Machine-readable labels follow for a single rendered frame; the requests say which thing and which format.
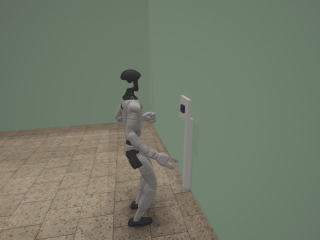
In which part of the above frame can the robot right upper arm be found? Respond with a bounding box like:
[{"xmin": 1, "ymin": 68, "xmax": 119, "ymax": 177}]
[{"xmin": 125, "ymin": 100, "xmax": 141, "ymax": 141}]

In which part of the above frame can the robot right foot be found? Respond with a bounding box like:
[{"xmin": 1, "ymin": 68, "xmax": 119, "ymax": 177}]
[{"xmin": 128, "ymin": 216, "xmax": 153, "ymax": 227}]

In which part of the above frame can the left robot hand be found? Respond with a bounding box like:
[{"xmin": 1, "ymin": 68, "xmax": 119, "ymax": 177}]
[{"xmin": 143, "ymin": 112, "xmax": 156, "ymax": 124}]

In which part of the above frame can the right robot hand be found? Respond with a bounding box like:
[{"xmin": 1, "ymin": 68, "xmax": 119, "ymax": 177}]
[{"xmin": 155, "ymin": 153, "xmax": 178, "ymax": 170}]

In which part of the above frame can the right robot forearm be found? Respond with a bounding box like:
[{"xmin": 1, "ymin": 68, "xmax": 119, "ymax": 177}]
[{"xmin": 127, "ymin": 132, "xmax": 158, "ymax": 160}]

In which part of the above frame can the panel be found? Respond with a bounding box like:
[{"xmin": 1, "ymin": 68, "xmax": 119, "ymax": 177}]
[{"xmin": 179, "ymin": 95, "xmax": 194, "ymax": 190}]

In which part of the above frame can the robot left upper arm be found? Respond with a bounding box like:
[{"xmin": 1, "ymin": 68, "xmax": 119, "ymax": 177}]
[{"xmin": 115, "ymin": 94, "xmax": 125, "ymax": 123}]

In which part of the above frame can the button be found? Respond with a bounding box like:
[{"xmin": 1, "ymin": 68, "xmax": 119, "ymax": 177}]
[{"xmin": 180, "ymin": 104, "xmax": 185, "ymax": 113}]

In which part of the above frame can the left robot thigh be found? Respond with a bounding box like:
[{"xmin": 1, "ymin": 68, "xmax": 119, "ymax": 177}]
[{"xmin": 139, "ymin": 151, "xmax": 153, "ymax": 167}]

